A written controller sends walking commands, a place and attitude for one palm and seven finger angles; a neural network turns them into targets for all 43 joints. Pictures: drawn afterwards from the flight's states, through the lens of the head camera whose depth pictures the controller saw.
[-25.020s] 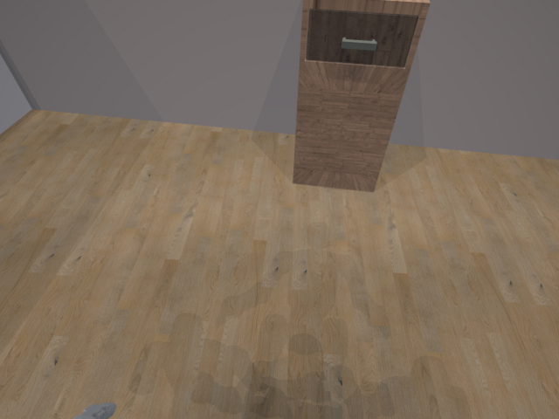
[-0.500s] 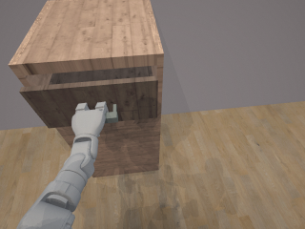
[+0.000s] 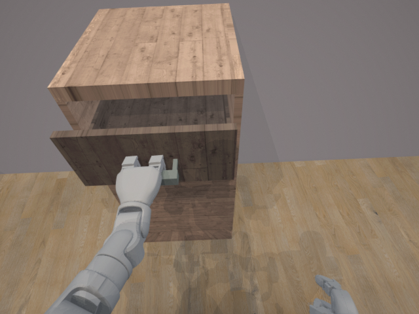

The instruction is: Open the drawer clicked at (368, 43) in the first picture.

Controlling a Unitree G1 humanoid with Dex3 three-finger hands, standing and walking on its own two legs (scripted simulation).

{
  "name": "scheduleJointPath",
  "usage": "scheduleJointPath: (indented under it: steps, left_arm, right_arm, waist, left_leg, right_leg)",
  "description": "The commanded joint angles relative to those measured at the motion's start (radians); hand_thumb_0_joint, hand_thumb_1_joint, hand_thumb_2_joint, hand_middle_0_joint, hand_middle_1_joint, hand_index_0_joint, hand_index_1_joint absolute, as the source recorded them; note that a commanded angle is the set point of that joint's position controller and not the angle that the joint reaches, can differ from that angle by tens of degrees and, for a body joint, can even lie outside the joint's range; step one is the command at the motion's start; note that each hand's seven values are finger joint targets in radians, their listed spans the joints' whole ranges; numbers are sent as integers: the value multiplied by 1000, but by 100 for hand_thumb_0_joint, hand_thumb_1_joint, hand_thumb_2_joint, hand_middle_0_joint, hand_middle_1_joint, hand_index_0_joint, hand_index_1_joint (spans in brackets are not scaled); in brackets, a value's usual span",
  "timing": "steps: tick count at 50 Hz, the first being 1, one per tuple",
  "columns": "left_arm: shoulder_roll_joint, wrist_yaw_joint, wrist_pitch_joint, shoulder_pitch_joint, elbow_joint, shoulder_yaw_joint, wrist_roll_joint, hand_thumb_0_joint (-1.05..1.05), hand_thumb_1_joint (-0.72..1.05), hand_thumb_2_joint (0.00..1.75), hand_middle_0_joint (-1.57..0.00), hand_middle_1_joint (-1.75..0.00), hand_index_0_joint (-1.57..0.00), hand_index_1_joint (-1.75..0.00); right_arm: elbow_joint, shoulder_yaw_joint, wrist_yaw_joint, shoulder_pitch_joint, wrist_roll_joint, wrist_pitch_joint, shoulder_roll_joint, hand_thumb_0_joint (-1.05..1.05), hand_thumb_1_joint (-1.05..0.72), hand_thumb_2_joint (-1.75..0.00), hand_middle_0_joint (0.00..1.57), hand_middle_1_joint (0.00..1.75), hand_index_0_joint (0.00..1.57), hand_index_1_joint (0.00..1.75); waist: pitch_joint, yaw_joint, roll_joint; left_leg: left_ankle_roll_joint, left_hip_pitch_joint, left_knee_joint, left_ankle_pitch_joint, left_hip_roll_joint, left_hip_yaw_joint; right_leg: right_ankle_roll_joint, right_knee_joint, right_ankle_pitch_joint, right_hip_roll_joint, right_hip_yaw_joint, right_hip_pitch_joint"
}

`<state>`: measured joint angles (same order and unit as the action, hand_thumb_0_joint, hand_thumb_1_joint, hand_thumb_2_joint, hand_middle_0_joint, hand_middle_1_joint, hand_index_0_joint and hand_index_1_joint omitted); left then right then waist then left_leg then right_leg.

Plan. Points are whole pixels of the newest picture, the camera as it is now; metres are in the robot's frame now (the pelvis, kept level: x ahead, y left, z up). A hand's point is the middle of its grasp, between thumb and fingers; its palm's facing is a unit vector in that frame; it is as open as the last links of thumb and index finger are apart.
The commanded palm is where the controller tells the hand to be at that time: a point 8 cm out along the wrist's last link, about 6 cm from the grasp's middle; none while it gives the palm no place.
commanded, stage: pull the drawer open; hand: left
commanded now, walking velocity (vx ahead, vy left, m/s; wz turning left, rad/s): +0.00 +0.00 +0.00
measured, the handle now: (150, 171) +0.41 +0.16 +0.02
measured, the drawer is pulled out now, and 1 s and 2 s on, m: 0.11 0.28 0.30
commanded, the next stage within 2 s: open the thumb to release the handle in 1.26 s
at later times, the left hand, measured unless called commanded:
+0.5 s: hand (144, 219) +0.30 +0.16 +0.00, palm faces +0.02 -0.15 -0.99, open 5.8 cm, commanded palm +0.24 +0.17 +0.05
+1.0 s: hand (135, 281) +0.19 +0.15 +0.00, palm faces +0.03 -0.18 -0.98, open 5.9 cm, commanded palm +0.13 +0.16 +0.05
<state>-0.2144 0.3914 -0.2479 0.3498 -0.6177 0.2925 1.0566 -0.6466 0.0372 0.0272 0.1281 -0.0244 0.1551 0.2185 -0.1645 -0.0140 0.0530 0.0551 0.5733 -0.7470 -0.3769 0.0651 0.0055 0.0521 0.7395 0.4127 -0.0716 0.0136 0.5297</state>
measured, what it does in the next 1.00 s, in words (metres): stands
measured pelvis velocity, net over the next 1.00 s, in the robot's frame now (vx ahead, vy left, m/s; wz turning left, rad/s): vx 0.00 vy -0.01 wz -0.03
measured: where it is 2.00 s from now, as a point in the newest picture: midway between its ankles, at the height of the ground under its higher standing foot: outside the picture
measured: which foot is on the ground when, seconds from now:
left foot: down 0.00-1.00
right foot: down 0.00-1.00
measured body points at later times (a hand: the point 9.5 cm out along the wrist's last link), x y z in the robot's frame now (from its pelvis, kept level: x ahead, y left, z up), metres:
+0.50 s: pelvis +0.01 +0.00 +0.00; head +0.03 -0.02 +0.45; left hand +0.30 +0.17 +0.05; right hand +0.15 -0.26 -0.11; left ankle -0.01 +0.08 -0.71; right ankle -0.03 -0.09 -0.71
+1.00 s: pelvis +0.00 -0.01 -0.01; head +0.00 -0.05 +0.44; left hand +0.18 +0.16 +0.05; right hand +0.23 -0.20 -0.09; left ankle -0.01 +0.08 -0.71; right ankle -0.03 -0.09 -0.71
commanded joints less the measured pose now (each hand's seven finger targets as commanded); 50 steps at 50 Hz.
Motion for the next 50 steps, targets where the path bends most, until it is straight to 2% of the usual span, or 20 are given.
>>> scheduleJointPath:
  steps: [1, 3, 4, 8, 11, 13, 15, 18, 20, 23, 24, 26, 29, 33, 34, 37, 40, 42, 45, 50]
  left_arm:
    - [-125, 23, 22, 396, 132, -96, -5, 0, 90, 90, -40, -135, -40, -135]
    - [-113, 17, 38, 303, 110, -99, -10, 0, 90, 90, -40, -135, -40, -135]
    - [-147, 15, 48, 244, 122, -136, -9, 0, 90, 90, -40, -135, -40, -135]
    - [-83, 8, 71, 114, 202, -82, -17, 0, 90, 90, -40, -135, -40, -135]
    - [-121, 8, 74, -59, 285, -125, -23, 0, 90, 90, -40, -135, -40, -135]
    - [-89, 8, 68, -128, 352, -91, -27, 0, 90, 90, -40, -135, -40, -135]
    - [-96, 11, 67, -200, 438, -95, -30, 0, 90, 90, -40, -135, -40, -135]
    - [-117, 20, 49, -312, 510, -117, -35, 0, 90, 90, -40, -135, -40, -135]
    - [-124, 27, 39, -366, 545, -123, -34, 0, 90, 90, -40, -135, -40, -135]
    - [-109, 37, 26, -455, 611, -107, -29, 0, 90, 90, -40, -135, -40, -135]
    - [-129, 41, 27, -467, 643, -129, -27, 0, 90, 90, -40, -135, -40, -135]
    - [-99, 47, 22, -545, 675, -97, -21, 0, 90, 90, -40, -135, -40, -135]
    - [-99, 50, 24, -621, 732, -95, -18, 0, 90, 90, -40, -135, -40, -135]
    - [-100, 52, 44, -704, 775, -97, -10, 0, 90, 90, -40, -135, -40, -135]
    - [-120, 54, 51, -724, 786, -112, -8, 0, 90, 90, -40, -135, -40, -135]
    - [-68, 54, 65, -752, 826, -51, 11, 0, 90, 90, -40, -135, -40, -135]
    - [-87, 58, 85, -822, 866, -68, 18, 0, 90, 90, -40, -135, -40, -135]
    - [-69, 59, 93, -838, 879, -44, 25, 0, 90, 90, -40, -135, -40, -135]
    - [-82, 62, 103, -826, 897, -53, 36, 0, 90, 90, -40, -135, -40, -135]
    - [-100, 67, 126, -933, 955, -69, 26, 0, 90, 90, -40, -135, -40, -135]
  right_arm:
    - [102, 33, 22, 6, 2, -25, 118, 0, -90, -90, 20, 30, 20, 30]
    - [116, 29, 20, 1, 3, -28, 114, 0, -90, -90, 20, 30, 20, 30]
    - [123, 31, 20, -5, 6, -29, 121, 0, -90, -90, 20, 30, 20, 30]
    - [157, 29, 4, -20, 1, -34, 109, 0, -90, -90, 20, 30, 20, 30]
    - [181, 29, -10, -30, 2, -40, 113, 0, -90, -90, 20, 30, 20, 30]
    - [191, 31, -22, -39, 1, -44, 112, 0, -90, -90, 20, 30, 20, 30]
    - [198, 37, -35, -42, 1, -48, 114, 0, -90, -90, 20, 30, 20, 30]
    - [200, 36, -48, -51, -2, -55, 116, 0, -90, -90, 20, 30, 20, 30]
    - [203, 33, -54, -61, -2, -57, 117, 0, -90, -90, 20, 30, 20, 30]
    - [208, 31, -65, -83, -1, -64, 111, 0, -90, -90, 20, 30, 20, 30]
    - [209, 33, -67, -91, 0, -64, 114, 0, -90, -90, 20, 30, 20, 30]
    - [219, 28, -76, -104, 0, -68, 103, 0, -90, -90, 20, 30, 20, 30]
    - [227, 22, -89, -122, 2, -72, 103, 0, -90, -90, 20, 30, 20, 30]
    - [234, 12, -99, -136, 7, -78, 92, 0, -90, -90, 20, 30, 20, 30]
    - [236, 8, -101, -145, 7, -78, 93, 0, -90, -90, 20, 30, 20, 30]
    - [242, 4, -115, -149, 13, -80, 83, 0, -90, -90, 20, 30, 20, 30]
    - [255, -2, -123, -159, 15, -84, 77, 0, -90, -90, 20, 30, 20, 30]
    - [259, -6, -129, -167, 19, -86, 74, 0, -90, -90, 20, 30, 20, 30]
    - [264, -8, -129, -177, 27, -84, 74, 0, -90, -90, 20, 30, 20, 30]
    - [283, -12, -129, -187, 32, -96, 66, 0, -90, -90, 20, 30, 20, 30]
  waist:
    - [-263, 47, -105]
    - [-250, 24, -115]
    - [-277, 5, -112]
    - [-251, -7, -83]
    - [-273, -36, -94]
    - [-252, -29, -90]
    - [-267, -33, -69]
    - [-246, -31, -99]
    - [-217, -32, -93]
    - [-211, -35, -79]
    - [-225, -44, -67]
    - [-201, -47, -48]
    - [-194, -55, -44]
    - [-175, -55, -105]
    - [-163, -58, -86]
    - [-144, -53, -78]
    - [-142, -69, -57]
    - [-116, -63, -57]
    - [-89, -62, -71]
    - [-104, -78, -101]
  left_leg:
    - [-14, -217, 48, 366, -24, 7]
    - [-14, -191, 54, 348, -17, 3]
    - [-15, -195, 54, 372, -19, 2]
    - [-15, -189, 59, 373, -17, -2]
    - [-16, -178, 61, 402, -17, -4]
    - [-16, -185, 63, 412, -21, -2]
    - [-17, -202, 60, 453, -26, -3]
    - [-21, -197, 59, 485, -27, 2]
    - [-24, -191, 65, 476, -27, 4]
    - [-26, -209, 62, 485, -28, 3]
    - [-30, -221, 64, 508, -31, 6]
    - [-29, -238, 58, 527, -36, 10]
    - [-33, -250, 51, 559, -42, 19]
    - [-30, -227, 37, 529, -38, 18]
    - [-33, -226, 37, 524, -36, 19]
    - [-29, -235, 21, 521, -42, 23]
    - [-29, -225, 11, 492, -39, 21]
    - [-28, -218, 3, 466, -39, 25]
    - [-27, -190, 1, 378, -37, 26]
    - [-23, -159, -16, 313, -28, 20]
  right_leg:
    - [-7, -87, -424, 19, 17, -79]
    - [-5, -91, -428, 22, 23, -104]
    - [-2, -91, -457, 21, 32, -132]
    - [-2, -92, -477, 24, 37, -141]
    - [-4, -84, -549, 26, 53, -196]
    - [-6, -86, -564, 26, 55, -189]
    - [-7, -79, -597, 28, 58, -203]
    - [-13, -69, -664, 29, 64, -214]
    - [-12, -68, -646, 26, 62, -208]
    - [-11, -64, -635, 25, 59, -201]
    - [-4, -60, -627, 21, 64, -209]
    - [-3, -53, -595, 17, 51, -180]
    - [1, -43, -577, 12, 48, -169]
    - [-10, -31, -619, 18, 58, -172]
    - [-4, -31, -615, 15, 65, -167]
    - [-5, -20, -559, 13, 51, -125]
    - [-2, -11, -532, 12, 59, -120]
    - [0, -8, -489, 8, 54, -89]
    - [6, -11, -403, 4, 61, -59]
    - [3, -10, -403, 14, 85, -77]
